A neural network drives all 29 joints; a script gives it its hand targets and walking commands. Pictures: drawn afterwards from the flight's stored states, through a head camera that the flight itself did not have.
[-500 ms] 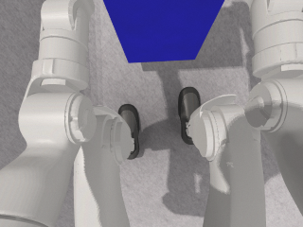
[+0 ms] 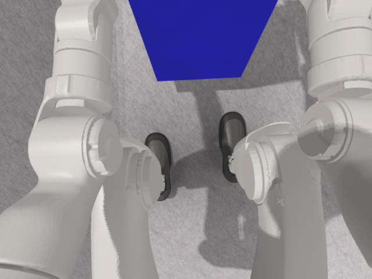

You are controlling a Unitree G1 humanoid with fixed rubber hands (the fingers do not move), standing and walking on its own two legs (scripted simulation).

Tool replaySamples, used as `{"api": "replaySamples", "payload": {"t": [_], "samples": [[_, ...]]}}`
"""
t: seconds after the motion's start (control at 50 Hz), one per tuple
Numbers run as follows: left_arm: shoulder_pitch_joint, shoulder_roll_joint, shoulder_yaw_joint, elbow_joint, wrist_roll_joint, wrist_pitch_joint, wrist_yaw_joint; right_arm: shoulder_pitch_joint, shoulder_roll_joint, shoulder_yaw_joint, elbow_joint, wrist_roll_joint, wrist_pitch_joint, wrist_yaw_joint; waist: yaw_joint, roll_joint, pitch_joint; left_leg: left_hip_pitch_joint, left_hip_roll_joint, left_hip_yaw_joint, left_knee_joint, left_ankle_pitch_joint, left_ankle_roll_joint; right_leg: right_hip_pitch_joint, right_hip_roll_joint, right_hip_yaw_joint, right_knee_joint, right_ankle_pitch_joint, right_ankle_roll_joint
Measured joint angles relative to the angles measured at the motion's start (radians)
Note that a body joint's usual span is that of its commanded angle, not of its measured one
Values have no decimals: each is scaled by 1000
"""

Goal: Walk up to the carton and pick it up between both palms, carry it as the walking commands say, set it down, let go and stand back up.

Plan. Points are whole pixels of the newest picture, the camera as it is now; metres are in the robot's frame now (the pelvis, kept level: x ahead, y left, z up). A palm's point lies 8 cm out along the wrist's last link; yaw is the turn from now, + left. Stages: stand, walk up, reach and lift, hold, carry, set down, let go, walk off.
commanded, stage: set down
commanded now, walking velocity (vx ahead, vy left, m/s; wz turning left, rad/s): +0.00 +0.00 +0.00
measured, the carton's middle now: (199, 0) +0.53 -0.05 -0.23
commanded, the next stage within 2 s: none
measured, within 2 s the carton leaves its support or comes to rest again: rests again in 1.46 s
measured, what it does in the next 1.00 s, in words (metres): stands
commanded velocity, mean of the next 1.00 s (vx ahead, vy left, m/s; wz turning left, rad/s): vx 0.00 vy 0.00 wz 0.00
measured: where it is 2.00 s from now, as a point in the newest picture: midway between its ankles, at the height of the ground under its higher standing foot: (195, 168)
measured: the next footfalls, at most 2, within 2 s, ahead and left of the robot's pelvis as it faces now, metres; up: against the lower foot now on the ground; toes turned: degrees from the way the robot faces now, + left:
none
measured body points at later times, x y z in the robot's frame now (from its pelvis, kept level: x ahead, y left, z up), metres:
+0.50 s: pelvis +0.01 +0.00 +0.00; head +0.39 -0.03 +0.24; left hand +0.59 +0.09 -0.16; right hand +0.57 -0.20 -0.16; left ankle +0.11 +0.10 -0.36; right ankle +0.15 -0.12 -0.36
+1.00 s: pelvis +0.01 +0.00 +0.00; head +0.39 -0.03 +0.23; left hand +0.57 +0.11 -0.20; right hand +0.53 -0.25 -0.20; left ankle +0.11 +0.10 -0.36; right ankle +0.15 -0.12 -0.36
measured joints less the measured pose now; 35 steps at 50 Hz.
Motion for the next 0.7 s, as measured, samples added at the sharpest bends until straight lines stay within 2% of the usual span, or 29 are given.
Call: {"api": "replaySamples", "payload": {"t": [0.08,0.54,0.7], "samples": [[2,-9,22,0,24,-10,-7,1,6,-16,0,-17,-6,5,0,0,-4,-1,0,-1,1,-5,0,-1,2,0,0,-5,1],[24,-20,31,0,40,-40,-5,22,17,-26,6,-27,-43,6,0,1,-27,-2,-3,-3,1,-25,0,-4,6,0,3,-25,5],[49,-28,16,0,42,-65,19,32,17,-26,70,-27,-102,-12,0,0,-33,-2,-3,-4,1,-26,0,-4,7,0,3,-26,8]]}}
